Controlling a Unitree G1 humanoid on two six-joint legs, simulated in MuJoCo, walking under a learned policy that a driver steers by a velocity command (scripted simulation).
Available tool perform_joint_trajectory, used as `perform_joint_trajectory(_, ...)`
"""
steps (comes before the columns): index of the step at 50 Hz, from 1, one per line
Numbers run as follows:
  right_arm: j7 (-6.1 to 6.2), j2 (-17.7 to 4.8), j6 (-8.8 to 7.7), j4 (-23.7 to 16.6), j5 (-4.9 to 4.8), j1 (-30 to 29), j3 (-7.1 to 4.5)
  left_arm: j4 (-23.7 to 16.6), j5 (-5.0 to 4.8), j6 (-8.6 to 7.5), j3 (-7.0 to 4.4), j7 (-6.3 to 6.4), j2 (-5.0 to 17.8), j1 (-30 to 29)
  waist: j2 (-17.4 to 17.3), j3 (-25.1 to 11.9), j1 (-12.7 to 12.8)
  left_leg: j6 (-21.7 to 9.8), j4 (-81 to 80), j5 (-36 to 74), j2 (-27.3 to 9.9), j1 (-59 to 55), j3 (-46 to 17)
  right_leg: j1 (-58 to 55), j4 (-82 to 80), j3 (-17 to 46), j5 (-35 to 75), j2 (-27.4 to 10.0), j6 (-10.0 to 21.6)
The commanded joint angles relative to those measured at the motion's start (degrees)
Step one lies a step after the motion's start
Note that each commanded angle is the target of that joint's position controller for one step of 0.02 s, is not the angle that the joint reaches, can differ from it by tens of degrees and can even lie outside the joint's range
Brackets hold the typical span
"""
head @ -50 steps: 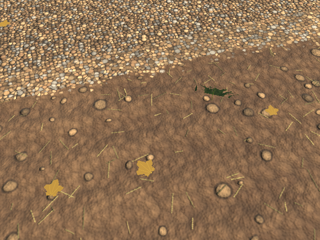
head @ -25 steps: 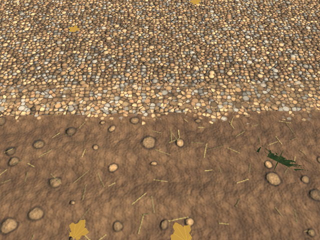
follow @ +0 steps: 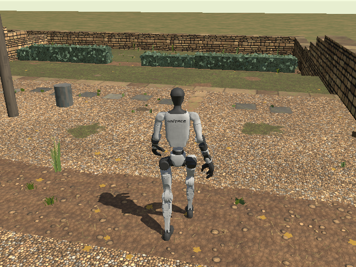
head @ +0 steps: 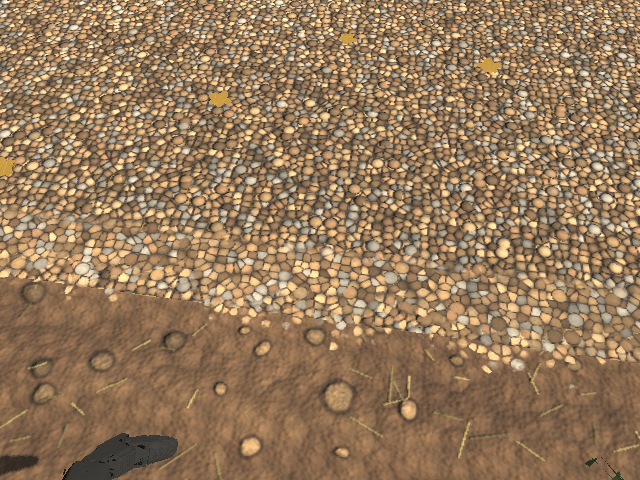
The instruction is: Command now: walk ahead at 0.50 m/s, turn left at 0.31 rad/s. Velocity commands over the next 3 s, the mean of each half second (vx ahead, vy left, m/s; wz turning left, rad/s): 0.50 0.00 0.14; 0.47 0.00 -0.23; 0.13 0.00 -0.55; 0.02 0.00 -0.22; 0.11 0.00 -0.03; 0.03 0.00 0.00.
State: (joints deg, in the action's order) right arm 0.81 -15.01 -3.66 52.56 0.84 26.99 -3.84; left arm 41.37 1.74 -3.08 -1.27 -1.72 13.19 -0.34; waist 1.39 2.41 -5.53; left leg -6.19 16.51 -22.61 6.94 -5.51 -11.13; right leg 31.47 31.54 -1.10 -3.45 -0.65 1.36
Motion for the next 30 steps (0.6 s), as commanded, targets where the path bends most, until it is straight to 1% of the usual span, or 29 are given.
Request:
perform_joint_trajectory(1, -0.15, -9.5, -1.25, -3.0, 0.25, -2.6, -1.78, 1.4, -0.10, -1.83, -3.10, 1.63, 9.1, 16.4, -4.5, -8.9, 11.3, -1.4, 21.9, 54.8, -11.1, 6.4, -1.8, -25.2, -5.3, -0.1, -1.1, 1.0, 3.9)
perform_joint_trajectory(2, -0.49, -5.3, -1.45, -4.7, 0.06, -0.8, -0.66, 2.0, 1.24, -2.13, -3.89, 2.56, 13.2, 25.1, 2.1, -17.1, 13.2, -0.7, 38.4, 35.1, -7.7, 15.1, 0.8, -38.2, -4.6, 13.9, -7.7, -12.0, 6.4)
perform_joint_trajectory(3, -0.67, -1.7, -1.02, -4.1, -2.34, 9.5, -0.26, 3.1, 1.83, -1.57, -5.27, 1.98, 18.1, 24.8, 17.8, -21.4, 7.5, 1.6, 55.2, -7.4, 2.5, 32.1, 5.3, -47.9, -12.6, 42.4, -8.5, -24.5, 14.6)
perform_joint_trajectory(4, -0.26, -6.0, -0.52, -2.8, 0.06, 6.3, -0.53, 2.2, -0.04, -0.89, -4.36, 1.25, 12.4, 20.3, 6.6, -14.9, 6.7, 0.8, 59.0, -4.3, -1.9, 37.1, 2.7, -41.3, -15.5, 44.4, -16.8, -22.2, 13.7)
perform_joint_trajectory(5, -0.69, -6.0, -0.44, -3.8, 0.34, 0.3, -0.55, 1.4, -0.55, -0.93, -3.32, 1.08, 8.2, 15.2, 1.3, -6.7, 6.0, 1.1, 57.3, 1.2, -4.0, 37.6, 3.2, -32.8, -16.5, 34.0, -16.1, -19.7, 12.6)
perform_joint_trajectory(6, -1.01, -5.2, -0.49, -4.7, 0.45, -3.3, -0.22, 1.8, -0.17, -1.19, -2.75, 0.93, 6.2, 13.7, -1.3, -3.7, 5.8, 1.2, 54.5, 3.8, -5.7, 37.0, 3.7, -28.0, -17.6, 26.9, -9.6, -16.7, 11.2)
perform_joint_trajectory(7, -1.40, -4.9, -0.14, -5.3, 0.78, -4.8, -0.18, 2.6, -0.17, -1.52, -2.50, 1.10, 5.8, 14.3, 0.4, -2.6, 5.3, 1.4, 52.1, 4.5, -7.0, 36.2, 4.3, -25.7, -18.3, 21.8, -4.1, -14.4, 10.2)
perform_joint_trajectory(8, -1.81, -4.4, 0.43, -5.3, 1.18, -4.2, 0.02, 3.7, -0.41, -1.86, -2.29, 1.16, 5.5, 15.0, 2.4, -2.5, 4.3, 1.8, 50.2, 4.9, -7.7, 34.4, 4.9, -23.7, -19.3, 18.0, -0.3, -12.6, 9.3)
perform_joint_trajectory(9, -2.08, -3.9, 0.86, -5.1, 1.33, -4.0, 0.15, 4.6, -0.68, -2.39, -2.25, 1.00, 5.6, 16.4, 3.5, -3.0, 4.1, 2.2, 49.1, 5.2, -7.8, 33.6, 5.6, -23.4, -19.8, 16.2, 3.6, -12.0, 9.3)
perform_joint_trajectory(11, -2.47, -3.3, 1.38, -5.4, 1.61, -5.1, 0.40, 5.9, -1.23, -3.23, -2.36, 0.74, 6.1, 18.8, 3.5, -2.9, 3.7, 2.7, 47.3, 6.3, -8.5, 35.7, 7.1, -24.1, -21.0, 13.4, 7.2, -11.5, 10.0)
perform_joint_trajectory(13, -2.85, -2.8, 1.59, -6.8, 1.78, -9.7, 0.77, 6.9, -1.43, -3.36, -2.49, 0.76, 6.7, 20.6, 3.2, -1.3, 4.4, 3.6, 44.4, 9.8, -10.3, 40.0, 8.9, -24.9, -23.3, 11.4, 6.7, -11.2, 10.4)
perform_joint_trajectory(15, -3.07, -2.5, 1.55, -8.4, 1.63, -15.2, 1.18, 7.9, -1.47, -3.09, -2.35, 0.80, 6.4, 22.8, 2.9, 0.2, 5.5, 4.5, 39.8, 13.7, -11.6, 43.4, 10.5, -25.9, -24.7, 9.4, 7.7, -10.2, 10.3)
perform_joint_trajectory(17, -3.20, -1.7, 1.36, -9.9, 1.41, -19.9, 1.75, 8.8, -1.59, -2.92, -2.25, 0.77, 6.4, 24.5, 2.7, 0.8, 6.5, 5.2, 33.3, 17.2, -11.9, 43.6, 12.1, -26.7, -24.7, 7.0, 10.3, -9.0, 9.6)
perform_joint_trajectory(20, -3.28, -0.7, 1.08, -11.4, 1.03, -25.5, 2.56, 10.0, -1.51, -2.89, -2.32, 0.90, 7.1, 27.2, 3.0, 1.2, 8.1, 5.3, 24.6, 20.9, -11.0, 41.4, 13.9, -28.4, -23.9, 5.1, 14.1, -8.9, 9.0)
perform_joint_trajectory(22, -3.16, -1.0, 0.90, -12.1, 0.84, -28.2, 2.70, 10.7, -1.26, -2.70, -2.30, 1.06, 7.4, 28.7, 3.0, 1.5, 8.9, 4.7, 20.7, 21.0, -10.1, 40.2, 14.6, -30.7, -22.7, 4.9, 16.0, -9.7, 9.0)
perform_joint_trajectory(24, -2.98, -1.6, 0.69, -12.8, 0.78, -29.7, 2.61, 11.4, -0.97, -2.42, -2.31, 1.33, 7.8, 29.3, 3.2, 1.9, 8.9, 3.6, 18.1, 18.9, -9.5, 39.1, 14.7, -33.2, -21.1, 5.3, 18.5, -11.3, 8.9)
perform_joint_trajectory(26, -2.67, -2.3, 0.37, -12.7, 0.89, -28.6, 2.31, 11.8, -0.81, -2.11, -2.43, 1.66, 8.4, 28.5, 3.3, 1.5, 7.6, 2.0, 15.5, 15.2, -8.3, 35.6, 15.0, -35.2, -17.9, 5.2, 24.6, -12.4, 8.4)
perform_joint_trajectory(27, -2.34, -2.8, 0.15, -11.7, 1.03, -25.5, 1.96, 11.8, -0.78, -1.96, -2.51, 1.81, 8.8, 27.8, 3.5, 0.1, 6.1, 1.1, 13.8, 13.3, -6.8, 31.1, 15.4, -35.7, -14.0, 4.6, 31.4, -12.2, 7.8)
perform_joint_trajectory(28, -1.92, -3.5, -0.26, -9.5, 1.32, -19.1, 1.44, 12.0, -0.96, -1.66, -2.53, 1.83, 9.1, 27.0, 2.6, -3.3, 3.1, -0.1, 10.2, 14.0, -4.9, 23.0, 16.3, -35.2, -6.3, 3.2, 36.3, -10.9, 6.9)
perform_joint_trajectory(29, -1.33, -5.5, -0.89, -6.5, 2.10, -10.1, 0.54, 11.7, -1.26, -1.54, -2.21, 1.85, 8.3, 26.8, 0.8, -8.7, -0.3, -2.0, 9.0, 15.3, -6.8, 9.9, 14.1, -29.5, 4.2, 1.2, 31.7, -8.6, 5.7)
perform_joint_trajectory(30, -0.54, -10.6, -1.24, -5.3, 3.55, -1.1, -0.78, 9.0, -2.25, -1.71, -1.15, 1.67, 5.0, 27.0, -6.6, -16.4, -2.8, -6.1, 7.8, 10.0, -21.5, -6.1, -3.1, -14.9, 22.3, -1.9, 10.9, -4.4, 3.9)
